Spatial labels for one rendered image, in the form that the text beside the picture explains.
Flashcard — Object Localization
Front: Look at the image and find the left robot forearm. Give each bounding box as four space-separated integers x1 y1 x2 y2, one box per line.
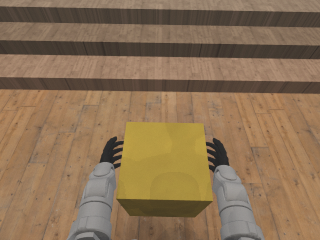
66 162 117 240

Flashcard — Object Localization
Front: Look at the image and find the carton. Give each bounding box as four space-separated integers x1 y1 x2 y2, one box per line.
116 122 213 218

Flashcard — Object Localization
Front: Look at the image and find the right robot forearm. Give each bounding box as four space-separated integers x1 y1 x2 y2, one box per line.
212 165 265 240

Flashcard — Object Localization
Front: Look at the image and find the right robot hand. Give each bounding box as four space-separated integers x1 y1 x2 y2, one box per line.
206 138 230 173

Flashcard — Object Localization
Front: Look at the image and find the left robot hand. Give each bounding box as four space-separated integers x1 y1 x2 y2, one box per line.
99 136 124 169

